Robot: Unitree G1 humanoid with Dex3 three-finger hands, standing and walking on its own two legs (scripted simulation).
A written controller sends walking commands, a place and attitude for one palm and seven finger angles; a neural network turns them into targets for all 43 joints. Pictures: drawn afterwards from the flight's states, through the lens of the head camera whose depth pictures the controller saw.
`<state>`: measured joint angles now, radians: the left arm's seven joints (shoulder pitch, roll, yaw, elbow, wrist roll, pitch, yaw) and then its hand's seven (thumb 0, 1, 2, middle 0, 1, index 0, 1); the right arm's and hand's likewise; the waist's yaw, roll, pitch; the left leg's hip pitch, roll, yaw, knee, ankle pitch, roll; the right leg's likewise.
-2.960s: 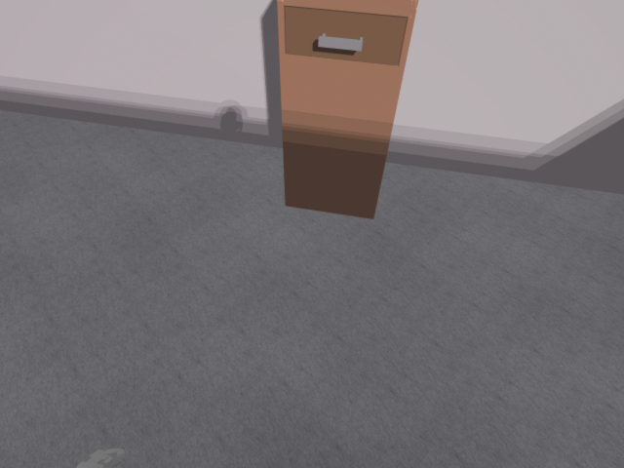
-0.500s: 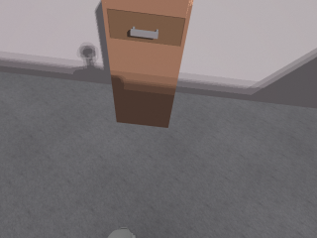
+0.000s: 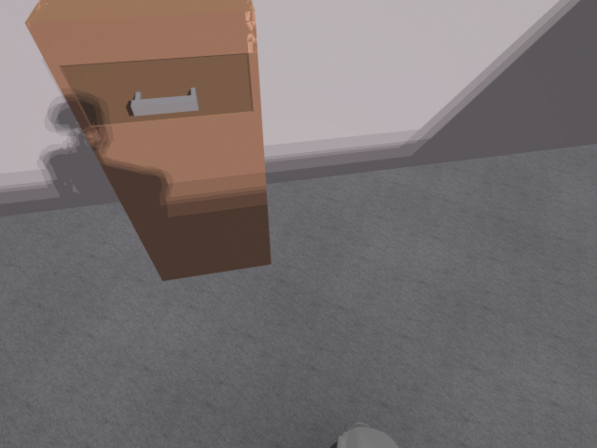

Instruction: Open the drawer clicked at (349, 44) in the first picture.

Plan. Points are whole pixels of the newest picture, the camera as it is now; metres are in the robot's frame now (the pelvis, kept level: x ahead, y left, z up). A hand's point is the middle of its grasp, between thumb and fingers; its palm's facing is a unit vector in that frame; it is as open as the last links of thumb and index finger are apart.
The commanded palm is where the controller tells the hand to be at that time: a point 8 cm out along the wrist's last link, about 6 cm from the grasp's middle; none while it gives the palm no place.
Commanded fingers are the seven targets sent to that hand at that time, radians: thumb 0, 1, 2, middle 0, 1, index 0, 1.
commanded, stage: turn to face it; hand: left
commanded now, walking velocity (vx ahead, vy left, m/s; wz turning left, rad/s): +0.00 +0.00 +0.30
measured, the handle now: (166, 99) +0.79 +0.30 +0.02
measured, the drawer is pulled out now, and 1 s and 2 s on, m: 0.00 0.00 0.00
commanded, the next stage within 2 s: take the last steps up to it in 0.28 s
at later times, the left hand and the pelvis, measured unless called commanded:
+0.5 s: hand out of the picture +0.05 +0.20 -0.18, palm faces +0.19 -0.97 -0.16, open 7.3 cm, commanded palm none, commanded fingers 0.00 0.90 0.90 -0.20 -0.30 -0.20 -0.30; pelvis +0.04 +0.02 +0.00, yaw +7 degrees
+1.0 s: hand out of the picture +0.12 +0.14 -0.16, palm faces +0.24 -0.95 -0.21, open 7.3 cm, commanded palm none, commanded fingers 0.00 0.90 0.90 -0.20 -0.30 -0.20 -0.30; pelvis +0.13 -0.04 +0.00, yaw +10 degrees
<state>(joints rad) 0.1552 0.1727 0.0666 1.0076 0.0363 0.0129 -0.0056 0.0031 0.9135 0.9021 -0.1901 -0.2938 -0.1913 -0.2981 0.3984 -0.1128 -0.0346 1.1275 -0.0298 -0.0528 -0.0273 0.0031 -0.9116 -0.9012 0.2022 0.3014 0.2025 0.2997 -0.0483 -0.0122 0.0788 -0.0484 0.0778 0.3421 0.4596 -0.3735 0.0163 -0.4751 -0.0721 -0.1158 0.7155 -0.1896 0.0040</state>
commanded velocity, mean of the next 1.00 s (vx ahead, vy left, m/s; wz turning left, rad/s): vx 0.19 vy -0.02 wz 0.13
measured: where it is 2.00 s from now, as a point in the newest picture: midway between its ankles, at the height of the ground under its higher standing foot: (300, 427)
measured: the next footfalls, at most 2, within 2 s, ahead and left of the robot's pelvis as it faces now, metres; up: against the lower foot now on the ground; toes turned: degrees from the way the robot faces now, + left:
right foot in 0.04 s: +0.14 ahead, -0.11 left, +0.00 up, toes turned -8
left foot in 0.38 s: +0.07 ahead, +0.12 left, +0.00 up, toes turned +13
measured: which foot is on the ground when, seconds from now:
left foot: down 0.00-0.06, up 0.08-0.36, down 0.38-0.88, up 0.90-1.00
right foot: up 0.00-0.02, down 0.04-0.40, up 0.42-0.86, down 0.88-1.00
